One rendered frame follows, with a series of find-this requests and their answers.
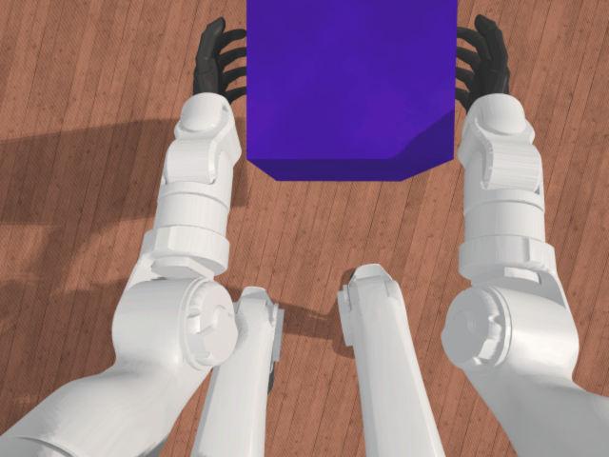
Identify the right robot thigh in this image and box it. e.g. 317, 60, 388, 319
337, 275, 445, 457

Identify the robot left foot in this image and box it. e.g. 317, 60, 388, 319
267, 361, 275, 394

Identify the left robot hand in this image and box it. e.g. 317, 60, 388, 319
192, 17, 246, 105

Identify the carton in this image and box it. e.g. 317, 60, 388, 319
246, 0, 458, 181

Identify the left robot upper arm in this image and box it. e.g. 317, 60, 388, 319
0, 277, 238, 457

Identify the right robot hand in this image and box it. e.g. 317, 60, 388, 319
455, 14, 510, 115

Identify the right robot upper arm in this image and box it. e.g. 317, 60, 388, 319
441, 285, 609, 457

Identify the robot right forearm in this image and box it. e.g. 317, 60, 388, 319
458, 93, 580, 347

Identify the robot left forearm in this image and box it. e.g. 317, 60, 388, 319
111, 92, 242, 343

